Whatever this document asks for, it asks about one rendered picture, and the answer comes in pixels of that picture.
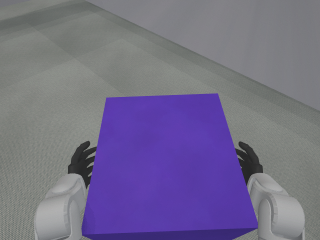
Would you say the right robot hand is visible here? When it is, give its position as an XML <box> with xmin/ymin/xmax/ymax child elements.
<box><xmin>235</xmin><ymin>141</ymin><xmax>263</xmax><ymax>186</ymax></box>

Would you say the carton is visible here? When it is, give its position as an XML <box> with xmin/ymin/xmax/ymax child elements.
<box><xmin>81</xmin><ymin>93</ymin><xmax>258</xmax><ymax>240</ymax></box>

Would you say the left robot hand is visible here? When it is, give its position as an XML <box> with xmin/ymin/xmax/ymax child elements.
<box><xmin>68</xmin><ymin>141</ymin><xmax>97</xmax><ymax>189</ymax></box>

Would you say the left robot forearm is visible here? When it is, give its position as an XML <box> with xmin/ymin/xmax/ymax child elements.
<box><xmin>34</xmin><ymin>173</ymin><xmax>87</xmax><ymax>240</ymax></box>

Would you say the right robot forearm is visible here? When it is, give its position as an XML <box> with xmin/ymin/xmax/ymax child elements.
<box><xmin>247</xmin><ymin>173</ymin><xmax>305</xmax><ymax>240</ymax></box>

